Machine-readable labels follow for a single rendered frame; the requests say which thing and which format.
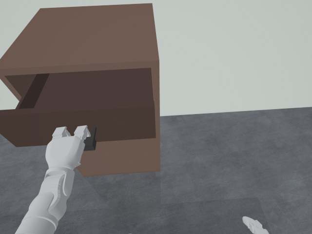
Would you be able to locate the robot left hand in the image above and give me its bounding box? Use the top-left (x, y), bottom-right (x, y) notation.
top-left (45, 125), bottom-right (91, 170)

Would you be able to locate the drawer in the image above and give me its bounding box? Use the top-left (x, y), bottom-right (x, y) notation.
top-left (0, 68), bottom-right (156, 147)

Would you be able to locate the cabinet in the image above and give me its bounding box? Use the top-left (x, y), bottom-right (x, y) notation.
top-left (0, 3), bottom-right (160, 176)

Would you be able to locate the robot right hand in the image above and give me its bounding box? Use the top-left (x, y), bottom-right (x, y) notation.
top-left (242, 216), bottom-right (269, 234)

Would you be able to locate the handle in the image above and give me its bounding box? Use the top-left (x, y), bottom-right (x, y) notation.
top-left (83, 127), bottom-right (97, 151)

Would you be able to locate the robot left forearm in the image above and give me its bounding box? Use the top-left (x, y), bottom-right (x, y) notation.
top-left (15, 166), bottom-right (75, 234)

